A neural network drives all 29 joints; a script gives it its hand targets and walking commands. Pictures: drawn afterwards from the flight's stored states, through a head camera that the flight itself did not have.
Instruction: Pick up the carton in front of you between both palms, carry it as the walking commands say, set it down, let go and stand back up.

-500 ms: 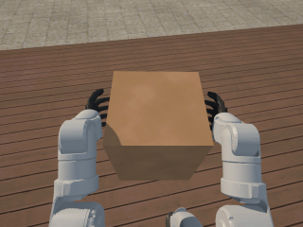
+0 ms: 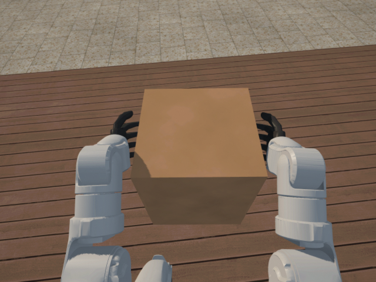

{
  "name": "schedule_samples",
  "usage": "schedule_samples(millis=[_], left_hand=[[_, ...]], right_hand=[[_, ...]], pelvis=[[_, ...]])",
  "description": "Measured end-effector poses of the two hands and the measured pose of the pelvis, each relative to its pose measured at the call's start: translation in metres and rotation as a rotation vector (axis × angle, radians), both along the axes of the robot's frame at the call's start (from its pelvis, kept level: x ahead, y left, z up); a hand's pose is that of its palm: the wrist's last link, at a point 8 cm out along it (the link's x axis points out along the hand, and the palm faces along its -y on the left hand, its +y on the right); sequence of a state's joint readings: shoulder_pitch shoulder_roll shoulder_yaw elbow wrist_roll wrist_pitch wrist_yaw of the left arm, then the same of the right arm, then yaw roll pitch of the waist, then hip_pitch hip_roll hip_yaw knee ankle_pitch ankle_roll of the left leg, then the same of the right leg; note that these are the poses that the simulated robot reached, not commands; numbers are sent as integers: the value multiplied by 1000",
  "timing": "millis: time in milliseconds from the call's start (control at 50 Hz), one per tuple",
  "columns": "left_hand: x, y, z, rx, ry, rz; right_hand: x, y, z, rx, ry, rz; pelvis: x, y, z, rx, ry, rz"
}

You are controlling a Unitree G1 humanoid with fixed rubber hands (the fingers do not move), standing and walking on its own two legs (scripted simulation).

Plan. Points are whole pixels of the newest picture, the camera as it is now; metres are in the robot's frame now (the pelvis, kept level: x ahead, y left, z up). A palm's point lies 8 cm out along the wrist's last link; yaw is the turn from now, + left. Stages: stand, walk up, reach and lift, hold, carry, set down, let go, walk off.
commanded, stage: carry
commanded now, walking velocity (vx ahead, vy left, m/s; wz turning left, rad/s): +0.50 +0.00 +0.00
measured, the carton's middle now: (196, 162) +0.37 +0.02 +0.04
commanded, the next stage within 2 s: none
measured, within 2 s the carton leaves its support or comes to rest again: neither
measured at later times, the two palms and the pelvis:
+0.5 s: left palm (151, 75) +0.67 +0.17 +0.05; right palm (254, 80) +0.64 -0.13 +0.05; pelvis +0.30 +0.04 -0.03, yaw -1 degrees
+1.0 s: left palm (163, 29) +0.95 +0.17 +0.04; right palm (242, 29) +0.97 -0.13 +0.03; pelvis +0.60 +0.00 -0.07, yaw +1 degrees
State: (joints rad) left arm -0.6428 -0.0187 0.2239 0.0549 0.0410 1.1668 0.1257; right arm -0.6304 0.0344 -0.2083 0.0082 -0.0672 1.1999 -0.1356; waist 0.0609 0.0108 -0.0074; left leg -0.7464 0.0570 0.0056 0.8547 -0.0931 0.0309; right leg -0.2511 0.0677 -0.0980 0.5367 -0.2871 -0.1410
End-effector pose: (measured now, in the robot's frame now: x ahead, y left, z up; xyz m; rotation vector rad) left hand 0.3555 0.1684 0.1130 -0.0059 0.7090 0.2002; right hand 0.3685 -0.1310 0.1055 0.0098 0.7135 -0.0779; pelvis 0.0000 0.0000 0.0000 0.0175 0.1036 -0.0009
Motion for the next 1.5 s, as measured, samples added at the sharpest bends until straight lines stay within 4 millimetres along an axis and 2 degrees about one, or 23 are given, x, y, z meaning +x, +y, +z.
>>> schedule_samples(millis=[100, 180, 260, 320, 400, 480, 560, 640, 700, 740, 840, 920, 1020, 1120, 1200, 1240, 1280, 1320, 1380, 1500], left_hand=[[71, 15, -4, -1, -32, -5], [136, 25, -30, -16, -32, -41], [179, 19, -62, -18, 78, -97], [208, 11, -72, -5, 125, -132], [254, 4, -73, -14, 112, -147], [300, 0, -68, -27, 71, -137], [353, -5, -56, -31, 4, -121], [413, -13, -46, -20, -66, -110], [458, -17, -47, 12, -96, -91], [480, -16, -54, 32, -67, -80], [515, -5, -78, 17, 62, -31], [552, 0, -80, 13, 77, -8], [612, 4, -70, 10, 31, -2], [677, 13, -66, 4, -4, -7], [734, 27, -81, 4, -11, -17], [766, 33, -95, -2, -18, -36], [793, 35, -113, -17, 7, -55], [813, 33, -128, -13, 58, -83], [842, 28, -140, -1, 111, -122], [909, 21, -137, -17, 82, -139]], right_hand=[[71, 15, -2, -2, -32, -4], [127, 25, -20, -46, -33, -19], [155, 18, -50, -70, 77, -54], [174, 11, -61, -68, 125, -82], [213, 5, -62, -65, 112, -109], [261, 1, -55, -58, 70, -119], [318, -4, -43, -54, 4, -110], [383, -13, -35, -49, -66, -94], [435, -18, -42, -33, -98, -63], [463, -17, -52, -25, -69, -42], [514, -5, -71, -40, 57, 14], [556, 0, -75, -30, 73, 26], [613, 4, -70, -11, 29, 11], [674, 13, -67, 0, -5, -8], [731, 27, -77, -12, -13, -9], [759, 33, -87, -34, -20, -17], [781, 35, -100, -64, 4, -24], [794, 33, -115, -72, 56, -40], [812, 28, -130, -72, 111, -64], [870, 22, -126, -63, 81, -102]], pelvis=[[76, 13, -18, -22, -4, -12], [139, 24, -49, -37, -26, -25], [178, 33, -48, -31, -26, -14], [207, 39, -41, -40, -23, -18], [246, 42, -34, -47, -14, -17], [292, 40, -32, -50, -8, -12], [344, 33, -37, -41, -5, -4], [406, 22, -55, -19, -14, 7], [454, 15, -79, -6, -36, 16], [474, 11, -85, -23, -39, 11], [521, -1, -77, -5, -34, 12], [559, -3, -70, 3, -22, 13], [613, 2, -68, 6, -8, 8], [679, 14, -74, -7, -2, -3], [742, 27, -94, -28, -15, -14], [774, 34, -112, -42, -30, -23], [795, 37, -119, -20, -32, -15], [814, 43, -119, -28, -32, -12], [842, 51, -114, -36, -29, -13], [900, 57, -106, -46, -15, -12]])
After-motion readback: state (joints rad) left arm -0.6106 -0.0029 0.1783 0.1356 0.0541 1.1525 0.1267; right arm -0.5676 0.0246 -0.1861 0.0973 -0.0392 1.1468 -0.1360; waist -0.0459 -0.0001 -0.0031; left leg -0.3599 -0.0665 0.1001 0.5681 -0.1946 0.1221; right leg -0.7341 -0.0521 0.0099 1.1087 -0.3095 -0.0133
